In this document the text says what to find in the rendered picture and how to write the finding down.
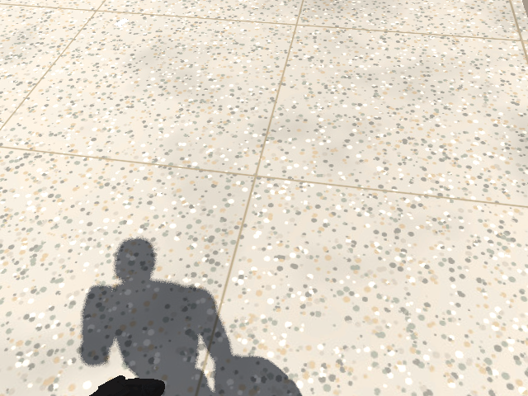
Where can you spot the left robot hand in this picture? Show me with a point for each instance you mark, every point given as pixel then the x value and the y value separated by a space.
pixel 119 386

